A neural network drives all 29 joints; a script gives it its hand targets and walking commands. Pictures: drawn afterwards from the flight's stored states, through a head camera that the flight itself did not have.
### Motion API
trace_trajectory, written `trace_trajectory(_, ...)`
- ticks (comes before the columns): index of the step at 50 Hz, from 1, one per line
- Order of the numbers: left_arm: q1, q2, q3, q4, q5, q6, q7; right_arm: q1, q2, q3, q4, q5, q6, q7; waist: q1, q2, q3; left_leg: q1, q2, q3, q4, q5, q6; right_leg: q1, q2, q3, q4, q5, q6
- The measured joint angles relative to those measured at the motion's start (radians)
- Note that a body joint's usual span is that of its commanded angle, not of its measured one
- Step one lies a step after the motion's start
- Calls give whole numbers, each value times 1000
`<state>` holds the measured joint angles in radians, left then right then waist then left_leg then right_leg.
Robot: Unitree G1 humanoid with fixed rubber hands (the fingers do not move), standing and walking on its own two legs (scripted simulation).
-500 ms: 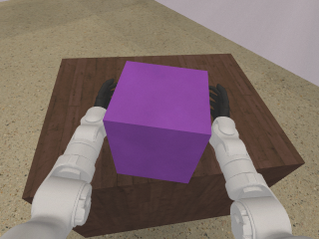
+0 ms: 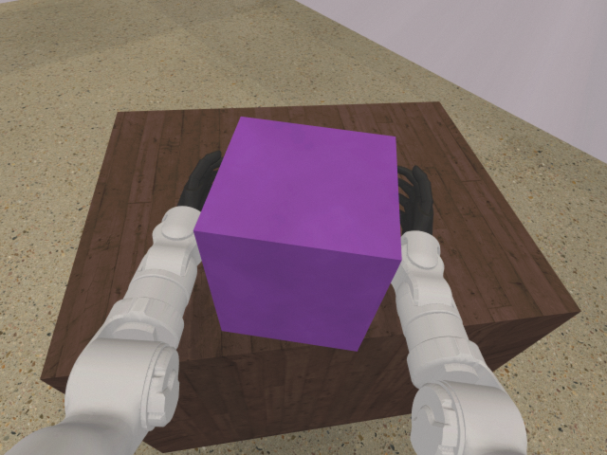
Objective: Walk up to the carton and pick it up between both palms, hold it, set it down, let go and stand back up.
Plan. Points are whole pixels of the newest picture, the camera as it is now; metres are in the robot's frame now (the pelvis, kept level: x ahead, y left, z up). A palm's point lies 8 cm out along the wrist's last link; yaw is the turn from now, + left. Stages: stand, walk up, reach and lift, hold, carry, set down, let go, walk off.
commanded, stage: reach and lift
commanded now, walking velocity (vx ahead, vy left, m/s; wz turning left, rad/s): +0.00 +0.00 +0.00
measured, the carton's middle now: (302, 240) +0.39 -0.02 +0.05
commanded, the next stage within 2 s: none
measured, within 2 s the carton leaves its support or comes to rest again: leaves its support in 0.66 s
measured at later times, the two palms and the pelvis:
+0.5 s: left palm (197, 204) +0.43 +0.13 +0.09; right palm (416, 228) +0.38 -0.17 +0.09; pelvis +0.00 +0.00 +0.00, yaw +0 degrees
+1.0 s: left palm (202, 201) +0.42 +0.11 +0.12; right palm (431, 236) +0.35 -0.18 +0.11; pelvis -0.01 +0.00 +0.00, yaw +0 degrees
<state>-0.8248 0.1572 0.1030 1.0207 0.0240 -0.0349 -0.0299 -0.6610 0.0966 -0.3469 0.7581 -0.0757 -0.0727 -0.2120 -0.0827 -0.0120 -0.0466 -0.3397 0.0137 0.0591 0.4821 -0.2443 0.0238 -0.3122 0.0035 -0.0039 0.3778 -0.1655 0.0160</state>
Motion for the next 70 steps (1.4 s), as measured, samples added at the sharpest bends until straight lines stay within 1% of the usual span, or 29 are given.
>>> trace_trajectory(21, 4, -9, 0, 20, 0, -19, 5, 21, 3, 0, 0, 0, -19, -1, 0, 0, -17, -1, 0, 0, -7, 0, 0, 1, 0, 0, -12, 2, 0)
trace_trajectory(31, 7, -22, 0, 20, 0, -40, 7, 49, 4, 0, 0, 0, -74, -9, 0, 0, -31, -2, 0, 0, -7, 1, 0, 1, 0, 0, -14, 4, 0)
trace_trajectory(42, 7, -27, 0, 19, 0, -107, 9, 59, 4, 0, 2, 0, -153, -10, 0, 0, -33, -1, 0, 0, -11, 14, 0, 1, 0, 0, -14, 14, 0)
trace_trajectory(48, 7, -27, 0, 20, 0, -119, 8, 59, 4, -3, 24, 0, -187, -10, 0, 0, -33, 4, 0, 0, -21, 25, 0, 1, 0, 0, -14, 20, 0)
trace_trajectory(59, 7, -28, 0, 20, 0, -120, 10, 57, 3, -7, 39, 0, -202, -9, 0, 0, -34, 14, 0, 0, -42, 39, 0, 1, 1, 0, -14, 23, 0)
trace_trajectory(62, 7, -30, 0, 20, 0, -111, 16, 53, 1, -7, 40, 0, -189, -7, 0, 0, -37, 15, 1, 0, -43, 39, 0, 1, 2, 0, -14, 23, 0)
trace_trajectory(65, 7, -35, 0, 14, 0, -80, 26, 50, -8, -1, 40, 4, -157, -4, 1, 0, -41, 15, 1, 0, -43, 39, 0, 1, 2, 0, -15, 23, 0)
trace_trajectory(67, 9, -41, 0, -6, 0, -42, 34, 49, -20, 15, 40, 22, -132, -4, 4, 0, -43, 15, 1, 0, -43, 39, 0, 1, 2, 0, -15, 23, 0)
trace_trajectory(70, 20, -47, -4, -67, 0, 31, 49, 49, -44, 56, 40, 67, -97, -10, 6, 0, -50, 15, 1, 0, -43, 39, 0, 1, 2, 0, -15, 23, 0)
